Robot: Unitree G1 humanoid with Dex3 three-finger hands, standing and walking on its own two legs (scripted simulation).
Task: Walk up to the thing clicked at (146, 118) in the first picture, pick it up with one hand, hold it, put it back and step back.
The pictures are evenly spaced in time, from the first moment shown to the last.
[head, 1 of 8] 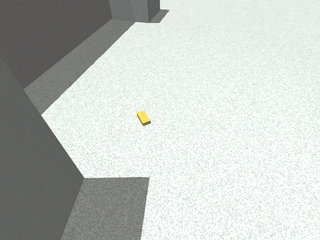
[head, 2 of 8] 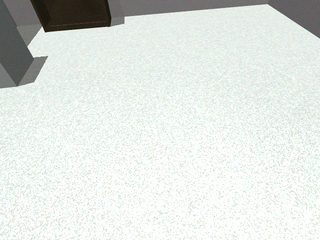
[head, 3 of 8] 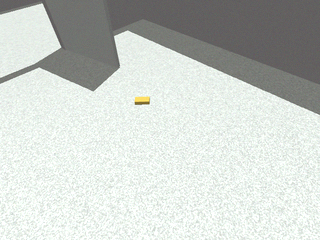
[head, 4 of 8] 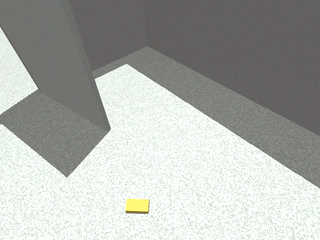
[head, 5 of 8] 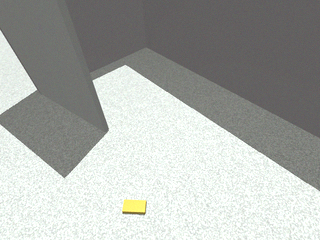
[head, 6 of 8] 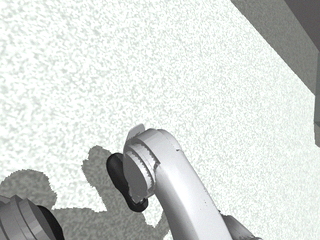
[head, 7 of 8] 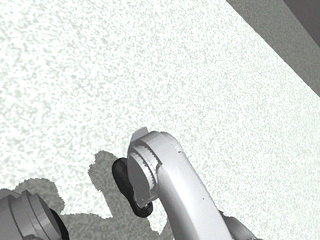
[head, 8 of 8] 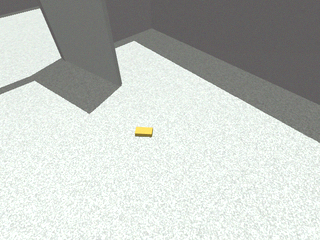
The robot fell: no
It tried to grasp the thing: yes
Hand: left
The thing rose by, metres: 0.69
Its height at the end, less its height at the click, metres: +0.00
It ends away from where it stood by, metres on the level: 0.02
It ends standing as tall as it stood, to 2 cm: yes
